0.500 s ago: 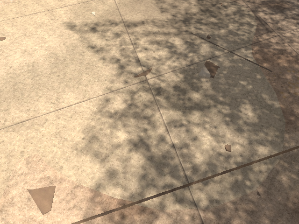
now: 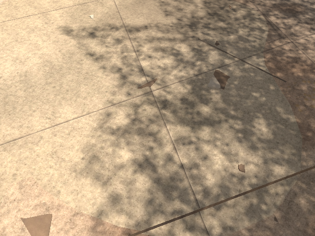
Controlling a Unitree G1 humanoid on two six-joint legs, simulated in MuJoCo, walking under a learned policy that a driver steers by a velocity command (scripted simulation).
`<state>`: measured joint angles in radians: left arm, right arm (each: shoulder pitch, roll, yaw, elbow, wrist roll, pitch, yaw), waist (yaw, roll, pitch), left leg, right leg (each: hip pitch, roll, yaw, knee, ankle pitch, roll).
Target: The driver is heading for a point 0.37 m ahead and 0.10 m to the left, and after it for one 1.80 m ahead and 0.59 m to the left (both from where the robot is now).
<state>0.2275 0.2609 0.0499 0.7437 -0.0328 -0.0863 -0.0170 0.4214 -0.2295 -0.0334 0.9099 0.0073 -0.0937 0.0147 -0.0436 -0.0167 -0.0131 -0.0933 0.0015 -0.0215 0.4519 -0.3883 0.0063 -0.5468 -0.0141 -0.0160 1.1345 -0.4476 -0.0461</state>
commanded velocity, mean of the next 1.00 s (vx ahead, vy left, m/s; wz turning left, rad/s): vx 0.29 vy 0.00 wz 0.40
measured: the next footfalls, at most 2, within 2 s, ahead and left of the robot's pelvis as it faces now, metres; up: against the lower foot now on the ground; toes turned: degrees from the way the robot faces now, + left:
right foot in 0.20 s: +0.28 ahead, -0.16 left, +0.00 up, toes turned +0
left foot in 0.68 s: +0.46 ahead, +0.12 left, +0.02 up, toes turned +20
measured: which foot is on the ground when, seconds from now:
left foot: down 0.00-0.20, up 0.22-0.66, down 0.68-1.00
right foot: up 0.00-0.18, down 0.20-0.74, up 0.76-1.00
